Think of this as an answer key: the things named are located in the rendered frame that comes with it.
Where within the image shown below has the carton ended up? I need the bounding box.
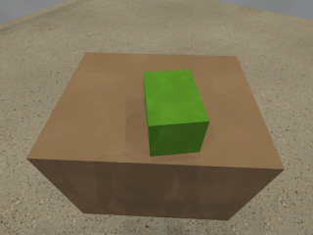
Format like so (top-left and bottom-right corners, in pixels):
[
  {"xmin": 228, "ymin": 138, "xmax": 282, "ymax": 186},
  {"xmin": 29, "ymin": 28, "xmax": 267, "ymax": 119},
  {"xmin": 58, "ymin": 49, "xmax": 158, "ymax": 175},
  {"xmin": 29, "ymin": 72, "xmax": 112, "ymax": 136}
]
[{"xmin": 143, "ymin": 69, "xmax": 209, "ymax": 157}]

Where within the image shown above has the pedestal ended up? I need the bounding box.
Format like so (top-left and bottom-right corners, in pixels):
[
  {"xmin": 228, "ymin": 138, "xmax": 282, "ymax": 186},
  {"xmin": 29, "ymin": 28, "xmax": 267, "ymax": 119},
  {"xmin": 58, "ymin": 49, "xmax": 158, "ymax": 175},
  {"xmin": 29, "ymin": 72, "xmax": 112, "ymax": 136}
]
[{"xmin": 26, "ymin": 52, "xmax": 285, "ymax": 221}]

